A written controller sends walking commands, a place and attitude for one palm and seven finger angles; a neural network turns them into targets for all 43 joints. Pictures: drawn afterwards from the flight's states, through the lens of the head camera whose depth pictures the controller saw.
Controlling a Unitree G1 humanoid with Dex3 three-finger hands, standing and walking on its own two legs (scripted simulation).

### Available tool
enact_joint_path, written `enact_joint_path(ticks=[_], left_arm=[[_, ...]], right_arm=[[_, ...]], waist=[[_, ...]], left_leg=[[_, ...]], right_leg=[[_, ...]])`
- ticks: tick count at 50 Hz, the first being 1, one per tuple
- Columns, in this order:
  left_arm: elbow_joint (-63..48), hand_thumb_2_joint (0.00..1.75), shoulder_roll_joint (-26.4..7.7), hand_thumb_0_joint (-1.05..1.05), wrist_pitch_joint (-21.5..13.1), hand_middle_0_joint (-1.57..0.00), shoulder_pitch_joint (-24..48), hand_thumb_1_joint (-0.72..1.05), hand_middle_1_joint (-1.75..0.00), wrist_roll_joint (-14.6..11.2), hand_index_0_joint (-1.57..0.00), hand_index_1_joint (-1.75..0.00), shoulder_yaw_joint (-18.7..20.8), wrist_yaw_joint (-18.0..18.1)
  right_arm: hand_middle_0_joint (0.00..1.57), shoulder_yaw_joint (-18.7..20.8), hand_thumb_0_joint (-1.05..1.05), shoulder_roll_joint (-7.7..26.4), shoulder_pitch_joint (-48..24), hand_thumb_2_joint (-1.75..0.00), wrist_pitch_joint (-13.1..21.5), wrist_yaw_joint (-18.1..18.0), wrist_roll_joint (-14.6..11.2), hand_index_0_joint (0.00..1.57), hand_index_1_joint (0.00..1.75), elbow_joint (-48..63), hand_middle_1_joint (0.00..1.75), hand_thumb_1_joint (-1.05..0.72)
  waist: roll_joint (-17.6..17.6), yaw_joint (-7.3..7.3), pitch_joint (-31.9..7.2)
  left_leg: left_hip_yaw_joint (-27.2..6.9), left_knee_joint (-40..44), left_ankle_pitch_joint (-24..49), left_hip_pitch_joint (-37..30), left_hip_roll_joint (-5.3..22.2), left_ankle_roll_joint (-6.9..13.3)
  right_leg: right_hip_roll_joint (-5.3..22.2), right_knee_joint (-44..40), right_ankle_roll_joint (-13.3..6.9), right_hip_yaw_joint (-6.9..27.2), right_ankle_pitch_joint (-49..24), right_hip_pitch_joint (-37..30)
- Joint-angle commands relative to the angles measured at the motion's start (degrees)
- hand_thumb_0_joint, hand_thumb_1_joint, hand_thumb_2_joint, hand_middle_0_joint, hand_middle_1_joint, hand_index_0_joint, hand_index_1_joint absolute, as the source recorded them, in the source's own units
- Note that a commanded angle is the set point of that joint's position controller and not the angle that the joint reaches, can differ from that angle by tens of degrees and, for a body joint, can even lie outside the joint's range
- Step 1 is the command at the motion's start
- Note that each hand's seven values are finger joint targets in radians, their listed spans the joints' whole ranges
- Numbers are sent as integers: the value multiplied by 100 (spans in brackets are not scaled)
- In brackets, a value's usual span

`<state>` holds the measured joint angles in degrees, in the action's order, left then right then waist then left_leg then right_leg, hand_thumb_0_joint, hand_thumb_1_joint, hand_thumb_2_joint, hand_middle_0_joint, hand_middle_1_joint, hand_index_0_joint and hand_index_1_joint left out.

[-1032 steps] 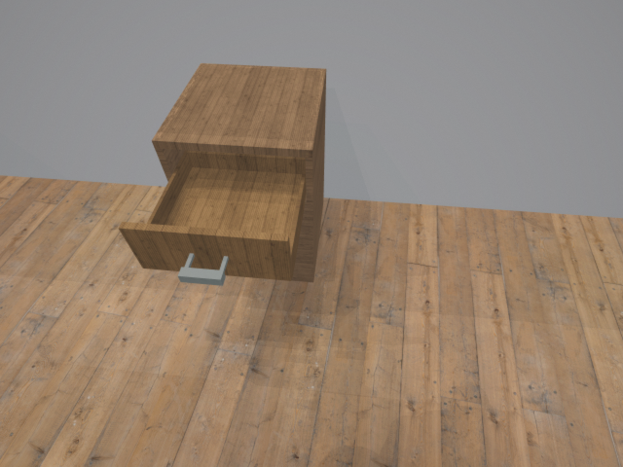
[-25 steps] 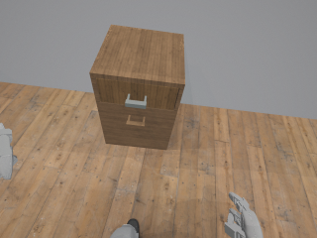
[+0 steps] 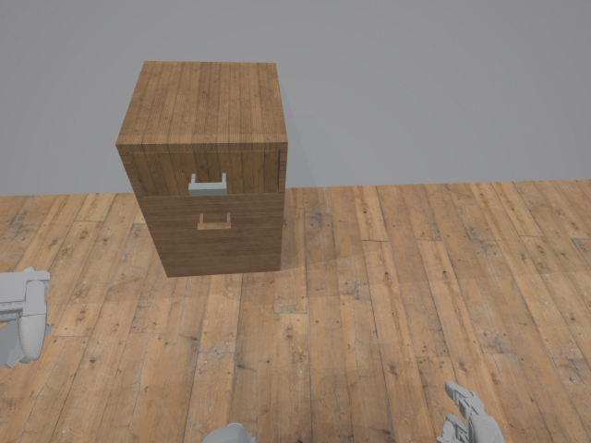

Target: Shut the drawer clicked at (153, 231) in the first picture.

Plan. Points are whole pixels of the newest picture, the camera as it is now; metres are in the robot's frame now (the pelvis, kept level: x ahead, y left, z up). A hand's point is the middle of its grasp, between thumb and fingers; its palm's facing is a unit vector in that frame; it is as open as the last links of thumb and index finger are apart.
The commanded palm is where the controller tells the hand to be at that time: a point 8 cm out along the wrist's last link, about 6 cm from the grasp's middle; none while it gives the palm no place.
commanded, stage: stop stepping back and stand still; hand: left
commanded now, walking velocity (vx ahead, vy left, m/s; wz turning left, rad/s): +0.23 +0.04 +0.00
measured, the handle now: (208, 183) +0.79 +0.21 -0.23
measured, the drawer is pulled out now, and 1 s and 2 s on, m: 0.00 0.00 0.00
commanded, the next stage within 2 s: let the arm hang, fingers relaxed in 0.40 s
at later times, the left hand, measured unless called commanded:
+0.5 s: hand out of the picture +0.19 +0.27 +0.18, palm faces +0.38 -0.82 -0.44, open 3.3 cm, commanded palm none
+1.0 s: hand out of the picture -0.02 +0.23 -0.15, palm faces +0.06 -0.97 -0.24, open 4.5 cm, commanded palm none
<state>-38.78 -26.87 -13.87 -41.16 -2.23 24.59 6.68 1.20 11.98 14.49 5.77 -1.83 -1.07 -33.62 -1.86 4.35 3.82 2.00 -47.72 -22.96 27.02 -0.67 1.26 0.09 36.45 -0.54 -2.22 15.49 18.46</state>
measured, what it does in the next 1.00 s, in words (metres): steps on the spot: left foot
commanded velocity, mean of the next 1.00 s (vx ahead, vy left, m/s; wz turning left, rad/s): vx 0.01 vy -0.02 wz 0.00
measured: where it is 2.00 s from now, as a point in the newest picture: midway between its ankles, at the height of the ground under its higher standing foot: outside the picture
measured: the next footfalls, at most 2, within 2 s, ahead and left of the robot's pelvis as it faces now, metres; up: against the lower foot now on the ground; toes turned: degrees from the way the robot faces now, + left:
left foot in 0.12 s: +0.07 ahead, +0.12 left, +0.00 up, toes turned +1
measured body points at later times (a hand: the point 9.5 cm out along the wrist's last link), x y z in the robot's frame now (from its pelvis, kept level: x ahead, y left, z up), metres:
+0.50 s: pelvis +0.01 +0.03 +0.01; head +0.01 +0.05 +0.46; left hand +0.16 +0.31 +0.21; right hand +0.18 -0.18 -0.06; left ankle +0.03 +0.12 -0.72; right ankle +0.02 -0.10 -0.72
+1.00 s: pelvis +0.01 +0.03 +0.02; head +0.03 +0.04 +0.47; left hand -0.02 +0.28 -0.13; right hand +0.03 -0.20 -0.13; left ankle +0.03 +0.12 -0.72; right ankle +0.02 -0.10 -0.72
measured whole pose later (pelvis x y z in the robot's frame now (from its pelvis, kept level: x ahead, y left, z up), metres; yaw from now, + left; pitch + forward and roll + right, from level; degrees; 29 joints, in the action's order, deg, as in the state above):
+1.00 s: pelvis +0.01 +0.03 +0.02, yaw +3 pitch -1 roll -1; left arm 59.0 -12.8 1.9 -19.0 1.2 1.0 0.8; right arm 0.6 10.0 16.8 -1.3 -1.0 0.6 -57.8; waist 0.3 -0.8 4.1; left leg -0.8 -26.6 -12.1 13.2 -2.3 2.5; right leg 1.0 24.7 0.5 -2.8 12.9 10.6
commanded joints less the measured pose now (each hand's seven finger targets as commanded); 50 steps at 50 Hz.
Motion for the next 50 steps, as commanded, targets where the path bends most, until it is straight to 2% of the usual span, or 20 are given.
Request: enact_joint_path(ticks=[1, 3, 5, 6, 7, 8, 14, 19, 24, 25, 26, 27, 29, 32, 37, 39, 41, 42, 46, 50], left_arm=[[-705, 90, -700, 0, -314, -140, 237, 90, -160, -76, -140, -160, 881, 273], [-605, 90, -525, 0, -304, -140, 543, 90, -160, -18, -140, -160, 578, 316], [-365, 90, -421, 0, -359, -140, 705, 90, -160, 32, -140, -160, 454, 374], [-528, 90, -324, 0, -406, -140, 910, 90, -160, 12, -140, -160, 343, 388], [-711, 90, -381, 0, -437, -140, 1220, 90, -160, 124, -140, -160, 316, 382], [-652, 90, -469, 0, -418, -140, 1268, 90, -160, 130, -140, -160, 351, 363], [-940, 90, -441, 0, -290, -140, 558, 90, -160, 58, -140, -160, 254, 228], [-711, 90, -390, 0, -187, -140, 493, 90, -160, -27, -140, -160, 378, 250], [-579, 90, -350, 0, -188, -140, 735, 90, -160, -64, -140, -160, 322, 282], [4225, 90, 790, 0, 850, -140, 1249, 90, -160, 628, -140, -160, -1827, -519], [4418, 90, 928, 0, 1253, -136, 1106, 90, -156, 529, -136, -156, -1729, -610], [4415, 90, 1019, 0, 1358, -132, 1108, 90, -151, 517, -132, -151, -1804, -633], [4926, 90, 1008, 0, 1353, -124, 1577, 90, -143, 488, -124, -143, -1901, -634], [5947, 90, 834, 0, 1356, -112, 2044, 90, -130, 482, -112, -130, -1923, -594], [7647, 90, 739, 0, 1430, -92, 2281, 90, -108, 361, -92, -108, -2109, -543], [8200, 90, 749, 0, 1405, -84, 2240, 90, -99, 339, -84, -99, -2162, -550], [8573, 90, 885, 0, 1396, -76, 2184, 90, -91, 319, -76, -91, -2153, -542], [8751, 90, 859, 0, 1397, -72, 2201, 90, -86, 313, -72, -86, -2196, -557], [9269, 90, 923, 0, 1378, -56, 2258, 90, -69, 309, -56, -69, -2274, -577], [9661, 90, 1041, 0, 1368, -40, 2160, 90, -52, 298, -40, -52, -2341, -549]], right_arm=[[20, 269, 0, 546, -481, -90, 201, -78, 37, 20, 30, 714, 30, -90], [20, 196, 0, 511, -636, -90, 236, -193, 10, 20, 30, 796, 30, -90], [20, 150, 0, 615, -440, -90, 384, -292, 39, 20, 30, 613, 30, -90], [20, 177, 0, 763, -432, -90, 471, -322, 98, 20, 30, 642, 30, -90], [20, 176, 0, 743, -420, -90, 514, -300, 108, 20, 30, 664, 30, -90], [20, 177, 0, 629, -423, -90, 557, -300, 86, 20, 30, 713, 30, -90], [20, 62, 0, 556, -695, -90, 646, -61, 78, 20, 30, 667, 30, -90], [20, 102, 0, 513, -648, -90, 453, -65, 108, 20, 30, 636, 30, -90], [20, 17, 0, 494, -747, -90, 453, -155, 72, 20, 30, 620, 30, -90], [20, 410, 0, 1334, -732, -90, 488, 288, 160, 20, 30, -850, 30, -90], [20, 350, 0, 803, -353, -90, 112, 261, 120, 20, 30, -732, 30, -90], [20, 323, 0, 745, -308, -90, 24, 232, 129, 20, 30, -628, 30, -90], [20, 225, 0, 670, -305, -90, -83, 200, 188, 20, 30, -613, 30, -90], [20, 183, 0, 651, -259, -90, -253, 167, 226, 20, 30, -677, 30, -90], [20, 72, 0, 658, -462, -90, -429, 132, 265, 20, 30, -1173, 30, -90], [20, 43, 0, 623, -370, -90, -458, 99, 227, 20, 30, -1370, 30, -90], [20, 50, 0, 504, -168, -90, -495, 76, 239, 20, 30, -1545, 30, -90], [20, 43, 0, 510, -127, -90, -514, 73, 228, 20, 30, -1641, 30, -90], [20, 68, 0, 516, 234, -90, -541, 51, 190, 20, 30, -1953, 30, -90], [20, 56, 0, 469, 443, -90, -548, 31, 177, 20, 30, -2239, 30, -90]], waist=[[-1014, -111, -389], [-523, -163, -203], [788, -182, -120], [1770, -231, -1], [2228, -278, 32], [1504, -309, -60], [477, -350, -486], [265, -267, -269], [716, -305, -485], [675, -140, -366], [423, -284, -867], [388, -280, -854], [-468, -369, -1026], [-1484, -392, -1068], [1144, -533, -477], [1121, -546, -470], [1571, -523, -541], [1587, -513, -491], [530, -454, -313], [197, -427, -93]], left_leg=[[-389, -1146, -71, -578, 340, -54], [-223, 672, 31, -1245, 424, 62], [-273, 2478, -290, -1300, 296, 169], [-1532, 3376, -1070, -885, 979, 501], [-2333, 3599, -1069, -555, 1566, 831], [-2268, 3403, 38, -514, 1599, 902], [-1148, 2667, -286, -214, 885, 334], [-701, 2139, -494, -436, 461, 134], [-1020, 2804, 511, -970, 722, 193], [-1013, 1687, 2337, -572, 608, 193], [-683, 1595, 2736, -1053, 620, 142], [-690, 1599, 2635, -1071, 649, 147], [-1042, 1643, 2711, -875, 711, 274], [-853, 1522, 2685, -970, 369, 191], [-1062, 2436, 2563, -1116, 485, 255], [-1066, 2538, 2182, -1165, 504, 256], [-1039, 2683, 1663, -1210, 501, 244], [-1046, 2760, 1375, -1206, 500, 237], [-1151, 2857, 1080, -1283, 574, 252], [-1099, 2909, 1062, -1390, 564, 251]], right_leg=[[1710, -2519, -736, 1760, 2751, 1384], [1312, -1992, -537, 888, 2384, 1451], [736, -938, -310, 477, 2048, 885], [242, 140, -66, 179, 1555, 635], [-3, 1105, 100, -25, 1180, 638], [-29, 1390, 173, 52, 1050, 466], [75, -1246, 81, 259, 144, -1279], [454, -1832, -316, 1117, 1412, -451], [157, -1284, -61, 536, -217, -748], [522, -138, -40, 167, -1829, -87], [490, -186, 22, 296, -1824, -214], [479, -182, 45, 248, -1614, -186], [448, -300, 10, 244, -1484, -459], [725, -589, -221, 525, -2370, -909], [413, -866, -96, 445, -675, -785], [400, -1125, -104, 438, -535, -921], [405, -1268, -144, 368, -422, -1026], [395, -1323, -163, 374, -355, -1012], [431, -1544, -171, 362, -299, -924], [473, -1655, -184, 395, -192, -736]])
